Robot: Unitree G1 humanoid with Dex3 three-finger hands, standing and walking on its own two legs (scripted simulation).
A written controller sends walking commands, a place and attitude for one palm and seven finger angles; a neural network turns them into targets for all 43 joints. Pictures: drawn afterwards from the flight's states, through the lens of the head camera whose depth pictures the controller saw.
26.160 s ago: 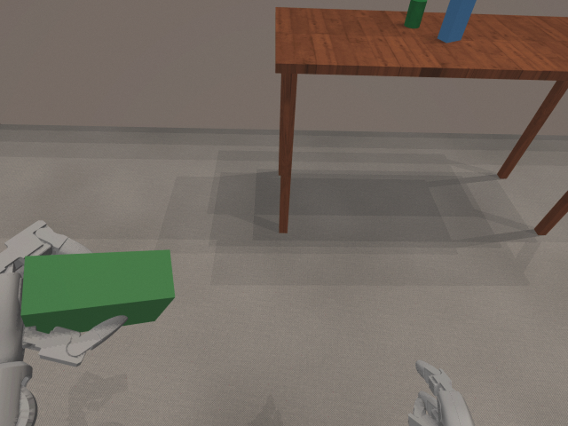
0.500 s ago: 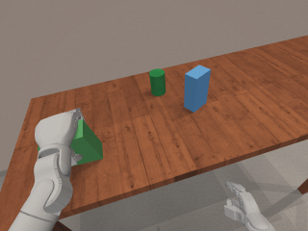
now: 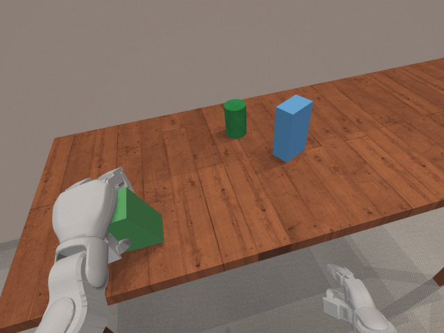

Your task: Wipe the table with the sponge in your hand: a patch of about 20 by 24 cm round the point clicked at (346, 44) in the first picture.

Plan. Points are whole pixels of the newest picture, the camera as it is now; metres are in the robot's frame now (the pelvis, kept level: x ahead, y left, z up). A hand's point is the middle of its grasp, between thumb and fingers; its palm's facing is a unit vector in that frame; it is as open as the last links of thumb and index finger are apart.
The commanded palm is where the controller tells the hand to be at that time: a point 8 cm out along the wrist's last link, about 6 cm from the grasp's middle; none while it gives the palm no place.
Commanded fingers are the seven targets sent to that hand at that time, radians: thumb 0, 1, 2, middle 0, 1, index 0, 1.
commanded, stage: slide across to the third lane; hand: left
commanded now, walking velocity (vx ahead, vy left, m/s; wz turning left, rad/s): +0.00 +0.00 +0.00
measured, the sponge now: (124, 229) +0.25 +0.22 +0.09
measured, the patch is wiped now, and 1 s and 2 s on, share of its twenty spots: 0.45 0.55 0.80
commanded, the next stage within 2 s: wipe forward along the third lane in 0.70 s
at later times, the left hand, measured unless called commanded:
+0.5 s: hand (139, 216) +0.25 +0.17 +0.14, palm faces +0.20 -0.20 -0.96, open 9.5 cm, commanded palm +0.21 +0.15 +0.19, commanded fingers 0.00 0.10 1.30 -1.20 -1.60 -1.20 -1.60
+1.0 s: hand (165, 209) +0.27 +0.14 +0.14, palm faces +0.17 -0.23 -0.96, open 9.5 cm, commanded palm +0.24 +0.14 +0.18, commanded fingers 0.00 0.10 1.30 -1.20 -1.60 -1.20 -1.60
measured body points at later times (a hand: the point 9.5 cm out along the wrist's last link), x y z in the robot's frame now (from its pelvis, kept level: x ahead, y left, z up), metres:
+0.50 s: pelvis -0.01 -0.02 +0.00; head -0.04 -0.07 +0.45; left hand +0.23 +0.18 +0.19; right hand +0.24 -0.20 -0.08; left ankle -0.01 +0.09 -0.74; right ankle -0.02 -0.09 -0.74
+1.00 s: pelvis -0.01 -0.04 +0.00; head -0.05 -0.09 +0.45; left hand +0.25 +0.15 +0.19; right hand +0.24 -0.23 -0.07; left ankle -0.01 +0.09 -0.74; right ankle -0.02 -0.10 -0.74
